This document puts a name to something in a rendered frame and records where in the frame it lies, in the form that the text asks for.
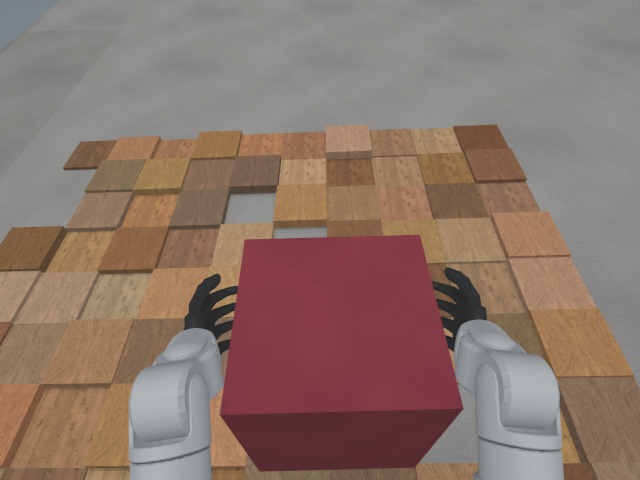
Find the carton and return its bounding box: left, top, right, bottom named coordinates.
left=220, top=235, right=464, bottom=472

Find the right robot forearm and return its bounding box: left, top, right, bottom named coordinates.
left=454, top=319, right=564, bottom=480

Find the left robot hand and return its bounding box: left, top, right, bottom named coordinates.
left=183, top=274, right=238, bottom=355

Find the right robot hand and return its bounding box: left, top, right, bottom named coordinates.
left=432, top=267, right=487, bottom=352

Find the left robot forearm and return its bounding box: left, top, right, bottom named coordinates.
left=129, top=328, right=224, bottom=480

